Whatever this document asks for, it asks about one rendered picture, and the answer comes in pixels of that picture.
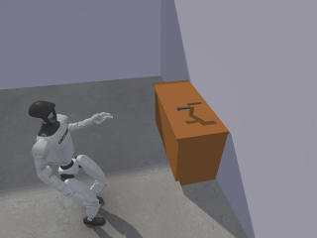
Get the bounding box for counter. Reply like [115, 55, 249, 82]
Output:
[153, 79, 230, 186]

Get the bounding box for tap lever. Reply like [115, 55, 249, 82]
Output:
[176, 106, 191, 111]

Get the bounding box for robot left hand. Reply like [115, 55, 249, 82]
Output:
[90, 112, 114, 125]

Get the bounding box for left robot foot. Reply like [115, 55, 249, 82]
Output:
[96, 195, 103, 204]

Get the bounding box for left robot forearm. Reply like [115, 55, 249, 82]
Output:
[67, 118, 94, 132]

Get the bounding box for robot right hand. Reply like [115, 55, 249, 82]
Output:
[71, 190, 97, 207]

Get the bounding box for right robot upper arm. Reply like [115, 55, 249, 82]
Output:
[32, 139, 53, 177]

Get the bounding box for left robot upper arm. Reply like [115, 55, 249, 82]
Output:
[56, 114, 69, 129]

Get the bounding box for robot left shin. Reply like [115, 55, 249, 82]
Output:
[90, 182, 108, 195]

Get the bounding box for right robot forearm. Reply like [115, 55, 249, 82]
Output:
[38, 173, 75, 197]

